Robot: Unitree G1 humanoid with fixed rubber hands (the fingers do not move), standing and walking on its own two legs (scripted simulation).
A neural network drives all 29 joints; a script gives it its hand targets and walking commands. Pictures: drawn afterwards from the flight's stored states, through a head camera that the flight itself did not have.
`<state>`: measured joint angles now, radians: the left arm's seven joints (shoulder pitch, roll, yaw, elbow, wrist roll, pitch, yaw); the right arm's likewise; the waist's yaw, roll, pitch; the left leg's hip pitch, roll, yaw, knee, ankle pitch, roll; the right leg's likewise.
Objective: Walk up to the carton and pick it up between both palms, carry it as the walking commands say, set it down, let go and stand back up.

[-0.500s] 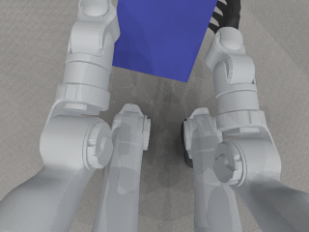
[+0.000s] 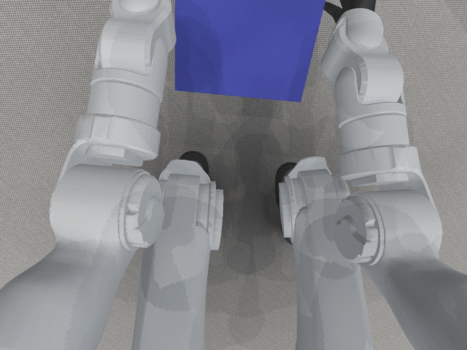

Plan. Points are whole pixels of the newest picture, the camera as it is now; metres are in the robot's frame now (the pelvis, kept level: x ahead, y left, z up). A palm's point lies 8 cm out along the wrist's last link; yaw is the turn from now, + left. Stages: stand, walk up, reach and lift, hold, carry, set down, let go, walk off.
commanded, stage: set down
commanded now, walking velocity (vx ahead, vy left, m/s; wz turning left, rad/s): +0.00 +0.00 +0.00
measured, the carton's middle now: out of the picture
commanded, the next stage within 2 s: none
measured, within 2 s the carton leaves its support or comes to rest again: rests again in 1.22 s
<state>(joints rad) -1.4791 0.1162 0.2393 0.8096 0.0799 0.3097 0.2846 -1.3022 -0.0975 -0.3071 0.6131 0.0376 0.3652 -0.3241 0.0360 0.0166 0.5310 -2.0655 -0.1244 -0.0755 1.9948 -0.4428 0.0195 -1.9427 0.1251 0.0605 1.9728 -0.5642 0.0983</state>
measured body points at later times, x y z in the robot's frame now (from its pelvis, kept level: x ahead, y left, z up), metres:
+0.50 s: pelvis +0.02 -0.01 -0.02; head +0.41 +0.04 +0.19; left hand +0.59 +0.17 -0.21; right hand +0.57 -0.10 -0.21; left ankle +0.15 +0.09 -0.40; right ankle +0.14 -0.16 -0.40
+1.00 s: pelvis +0.03 -0.01 -0.03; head +0.41 +0.03 +0.20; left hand +0.59 +0.17 -0.22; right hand +0.57 -0.10 -0.22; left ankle +0.15 +0.09 -0.40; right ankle +0.14 -0.16 -0.40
